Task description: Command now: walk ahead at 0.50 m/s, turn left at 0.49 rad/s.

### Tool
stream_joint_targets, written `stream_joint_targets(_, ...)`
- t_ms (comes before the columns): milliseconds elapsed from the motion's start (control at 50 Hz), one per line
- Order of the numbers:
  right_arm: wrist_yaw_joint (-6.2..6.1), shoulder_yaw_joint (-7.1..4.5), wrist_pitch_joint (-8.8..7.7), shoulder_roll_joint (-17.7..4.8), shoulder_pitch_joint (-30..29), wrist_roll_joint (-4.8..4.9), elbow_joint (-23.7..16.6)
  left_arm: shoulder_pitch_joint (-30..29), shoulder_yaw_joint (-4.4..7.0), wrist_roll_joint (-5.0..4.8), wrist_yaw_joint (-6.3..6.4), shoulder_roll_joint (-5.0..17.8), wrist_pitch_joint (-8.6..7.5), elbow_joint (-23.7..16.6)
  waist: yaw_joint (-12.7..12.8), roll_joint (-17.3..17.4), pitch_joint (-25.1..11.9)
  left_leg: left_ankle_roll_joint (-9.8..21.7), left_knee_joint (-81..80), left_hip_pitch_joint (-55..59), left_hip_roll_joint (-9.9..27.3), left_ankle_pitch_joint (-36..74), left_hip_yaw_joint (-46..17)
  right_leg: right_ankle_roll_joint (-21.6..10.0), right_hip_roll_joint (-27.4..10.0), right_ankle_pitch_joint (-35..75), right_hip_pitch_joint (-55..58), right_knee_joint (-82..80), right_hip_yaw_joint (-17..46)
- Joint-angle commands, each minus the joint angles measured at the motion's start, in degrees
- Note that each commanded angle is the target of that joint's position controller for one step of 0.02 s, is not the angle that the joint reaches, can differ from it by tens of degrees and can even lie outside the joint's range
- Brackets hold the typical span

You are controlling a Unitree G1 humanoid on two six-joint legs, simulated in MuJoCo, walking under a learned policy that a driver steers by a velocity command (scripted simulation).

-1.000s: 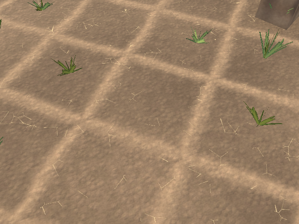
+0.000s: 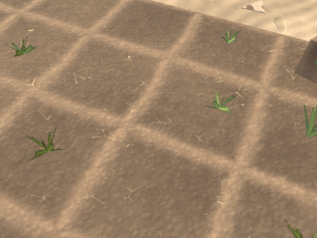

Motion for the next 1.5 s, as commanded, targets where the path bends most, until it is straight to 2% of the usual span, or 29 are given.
stream_joint_targets(20, -0.44, -1.71, -1.46, -7.82, 2.86, 0.53, -2.31, 3.66, 1.12, 0.51, -0.09, 4.83, 1.51, -2.78, 1.65, 2.54, -3.43, 9.06, -12.84, 4.4, 15.04, 16.28, -17.52, 2.22, -2.17, 2.27, -4.74, -4.56, 0.85)
stream_joint_targets(100, -0.61, -2.03, -1.18, -8.56, 6.97, 0.48, -2.18, -5.88, 1.14, 0.34, -0.27, 4.99, 2.03, -6.55, -1.23, 3.44, -0.78, 7.62, -14.76, 5.86, 13.49, 11.82, -18.14, 4.54, -2.34, 10.62, -10.72, -14.72, 0.03)
stream_joint_targets(180, -1.15, -2.07, -0.48, -8.73, 10.46, 0.35, -2.04, -10.67, 0.67, -0.47, -0.17, 4.55, 1.71, -8.93, -3.06, 4.24, -2.1, 4.28, -7.39, 10.43, 12.08, 36.32, -15.83, 4.54, 0.74, 14.89, -9.89, -21.81, -0.68)
stream_joint_targets(240, -1.71, -2.0, 0.49, -8.59, 11.74, -0.25, -2.55, -13.07, 0.28, -1.06, 0.15, 5.11, 1.42, -10.4, -4.2, 5.84, -3.56, 2.66, -2.77, 13.2, 11.57, 41.05, -17.3, 3.4, 3.51, 14.44, -7.78, -25.82, -0.54)
stream_joint_targets(280, -2.13, -2.15, 1.0, -8.87, 10.23, -0.71, -3.55, -11.19, 0.37, -1.21, 0.52, 6.4, 0.98, -10.33, -3.12, 6.65, -3.83, 1.3, 0.9, 13.58, 11.22, 41.27, -19.47, 2.27, 4.86, 12.56, -3.38, -30.86, 0.73)
stream_joint_targets(320, -2.24, -2.51, 0.72, -10.06, 6.03, -0.49, -5.24, -4.12, 0.97, -1.23, 1.27, 8.59, 0.26, -8.58, 0.7, 7.17, -5.52, -1.36, 7.24, 11.44, 9.37, 41.09, -21.24, 0.46, 6.03, 14.11, 7.28, -39.21, 1.34)
stream_joint_targets(340, -1.86, -2.36, 0.11, -9.68, 3.97, 0.46, -6.22, 1.93, 1.39, -0.7, 1.86, 10.04, -0.7, -7.48, 4.17, 4.98, -8.22, -3.13, 15.56, 7.45, 6.75, 36.48, -20.27, -1.13, 2.39, 23.81, 17.6, -44.64, 3.42)
stream_joint_targets(360, -1.82, -1.2, -0.44, -5.56, 5.64, 1.66, -8.89, 8.17, 2.16, 0.1, 2.71, 14.59, -1.02, -7.65, 4.77, -4.01, -16.86, -5.02, 31.1, -0.82, 3.27, 9.51, -14.81, -4.5, -13.82, 45.68, 32.29, -40.76, 15.35)
stream_joint_targets(380, -2.62, -1.29, 0.41, -4.19, 16.48, 2.76, -8.64, 5.99, 2.76, -0.74, 2.27, 16.95, 0.42, -8.84, -0.41, -13.94, -24.52, -5.44, 43.51, -10.06, -4.96, -31.97, -7.93, -14.54, -27.43, 67.86, 39.45, -38.85, 31.14)
stream_joint_targets(400, -3.13, -1.75, 1.8, -8.12, 17.67, -0.04, -5.46, 3.84, 2.37, -2.06, 1.89, 12.29, 1.42, -9.43, -1.41, -6.0, -22.53, -5.36, 48.63, -11.33, 0.24, -27.57, -7.99, -15.93, -25.09, 58.13, 32.69, -39.42, 31.71)
stream_joint_targets(420, -2.56, -1.99, 2.45, -8.63, 12.54, -1.09, -5.43, 0.71, 0.87, -2.23, 1.83, 7.15, 1.62, -10.27, -0.96, -1.53, -14.61, -5.96, 48.03, -11.83, 1.51, -23.21, -7.9, -14.13, -19.92, 49.01, 25.18, -41.98, 23.57)
stream_joint_targets(440, -1.98, -1.81, 2.94, -7.43, 9.47, -1.21, -6.15, -2.05, 0.11, -1.77, 1.83, 5.2, 1.94, -10.41, -1.5, -1.31, -9.99, -6.69, 45.36, -11.9, 2.79, -20.57, -7.42, -11.86, -15.71, 42.43, 19.92, -44.8, 17.68)
stream_joint_targets(480, -0.84, -1.34, 4.32, -5.79, 8.33, -1.24, -6.49, -2.28, 0.14, -1.17, 2.08, 6.13, 1.94, -9.59, -1.86, -6.46, -6.8, -8.03, 42.89, -9.16, 3.12, -16.5, -6.51, -10.61, -11.05, 41.65, 13.99, -47.59, 10.61)
stream_joint_targets(540, -0.59, -0.88, 5.07, -5.03, 8.14, -0.6, -6.63, -1.47, 0.39, -0.9, 1.61, 7.09, 1.43, -8.51, -2.68, -5.72, -8.99, -8.51, 38.35, -6.39, 2.14, -14.8, -6.18, -11.46, -10.49, 43.56, 12.96, -47.75, 7.18)
stream_joint_targets(620, -0.61, 0.52, 6.03, -3.65, 3.8, -0.9, -7.06, -1.71, 0.42, -0.72, 1.29, 7.47, 2.24, -7.63, -1.71, -7.95, -8.26, -8.04, 24.1, -2.05, 4.22, -13.96, -3.66, -10.73, -9.29, 24.56, 10.27, -50.18, 5.98)
stream_joint_targets(680, -0.79, 1.16, 6.11, -4.03, 1.03, -0.62, -7.19, 0.02, 1.01, -0.59, 0.85, 9.07, 3.59, -6.59, 0.0, -8.99, -6.96, -7.32, 14.58, 1.64, 4.24, -13.73, -1.2, -10.51, -9.12, 10.4, 9.44, -50.89, 8.01)
stream_joint_targets(720, -1.13, 1.63, 5.43, -3.37, 2.72, -0.83, -6.04, -0.13, 1.14, -1.19, 0.81, 9.5, 4.55, -6.16, -1.5, -6.94, -5.59, -6.03, 3.25, 7.75, 4.16, -7.67, 0.28, -8.73, -8.62, 6.31, 6.46, -49.15, 8.24)
stream_joint_targets(740, -1.37, 1.77, 4.78, -4.02, 2.64, -1.06, -5.88, 1.68, 1.06, -1.2, 0.9, 9.09, 4.76, -5.41, -1.63, -4.81, -4.3, -4.89, -3.42, 10.89, 5.11, -4.21, -1.76, -6.2, -8.21, 4.94, 3.79, -48.47, 8.32)
stream_joint_targets(760, -1.79, 1.76, 3.95, -6.04, 1.93, -1.85, -6.43, 2.82, 0.64, -1.22, 0.74, 7.22, 4.62, -5.57, -0.85, 0.51, -3.99, -3.41, -9.11, 12.54, 11.77, -5.11, -10.37, -2.86, -6.19, 3.47, 1.52, -44.84, 6.58)
stream_joint_targets(780, -2.19, 1.2, 3.43, -9.98, -1.55, -1.53, -7.35, 4.54, -0.19, -2.11, 0.62, 3.58, 4.34, -6.5, 2.45, 10.68, -3.63, 0.13, -12.77, 6.86, 21.23, -5.05, -21.81, 0.28, 1.17, 0.13, 2.11, -40.48, -0.46)
stream_joint_targets(800, -1.92, 2.2, 2.8, -6.53, -4.42, -1.03, -7.11, 3.22, -0.14, -1.83, 0.97, 4.36, 4.84, -4.8, 1.52, 9.87, -1.77, 1.9, -13.61, -4.81, 22.48, -7.18, -20.69, 0.51, 1.26, 0.34, 12.59, -38.87, 0.1)
stream_joint_targets(820, -1.88, 2.95, 2.25, -4.49, -6.78, -0.87, -6.93, 3.01, -0.09, -1.85, 0.87, 4.29, 4.97, -4.37, 3.15, 8.81, -0.69, -0.18, -13.35, -6.61, 18.58, -10.42, -17.35, 0.4, 1.24, 5.05, 16.33, -41.27, 0.64)
stream_joint_targets(860, -2.27, 3.07, 1.7, -4.5, -5.09, -0.58, -5.05, 3.05, 0.17, -1.35, 0.64, 5.33, 4.53, -2.78, 2.53, 9.4, -0.46, -3.62, -12.76, -4.98, 13.8, -12.87, -13.4, 0.77, 0.21, 11.84, 18.59, -44.28, 1.14)
stream_joint_targets(900, -2.36, 3.09, 1.46, -4.46, -2.93, -0.05, -3.5, 4.87, 0.11, -1.12, 0.41, 5.89, 3.86, -0.9, 2.22, 7.83, -1.06, -4.16, -12.13, -2.66, 12.66, -11.0, -12.32, 0.75, -1.45, 12.8, 18.44, -45.76, 2.54)
stream_joint_targets(920, -2.29, 3.06, 1.51, -4.16, -1.65, 0.04, -2.79, 5.17, 0.2, -1.43, 0.42, 6.26, 3.73, 0.15, 1.51, 5.06, -0.27, -4.03, -11.89, -1.37, 12.3, -10.25, -11.97, 0.58, -1.58, 11.95, 16.82, -45.89, 2.9)
stream_joint_targets(960, -2.37, 3.08, 1.5, -3.9, -0.51, -0.08, -1.36, 4.97, 0.0, -1.58, 0.55, 5.17, 3.69, 1.62, 1.19, 2.43, 0.68, -3.61, -10.62, 0.29, 12.13, -7.44, -11.31, 0.57, -1.69, 11.69, 15.44, -46.75, 3.29)
stream_joint_targets(1080, -2.64, 3.1, 1.03, -3.37, 0.61, 0.04, 2.01, 5.25, -0.17, -1.59, 1.17, 4.25, 3.7, 5.41, 0.9, 0.78, -0.96, -3.34, -9.22, 2.73, 11.65, -1.74, -9.93, 0.27, -2.17, 13.74, 17.01, -47.13, 3.71)
stream_joint_targets(1280, -3.19, 3.75, 1.02, -1.86, 3.15, 0.04, 7.01, 6.0, -0.41, -1.69, 1.92, 3.18, 4.18, 10.31, 0.98, 1.12, -0.89, -3.57, -8.55, 3.8, 11.43, 2.71, -8.76, -0.48, -2.57, 15.92, 18.51, -46.38, 3.77)
stream_joint_targets(1500, -3.63, 4.34, 1.09, -0.24, 5.95, -0.03, 10.52, 6.18, -0.76, -1.75, 2.36, 1.68, 4.47, 13.46, 0.79, 1.35, 0.2, -3.83, -8.11, 4.36, 11.41, 4.27, -8.19, -0.66, -2.49, 16.71, 18.35, -45.95, 3.65)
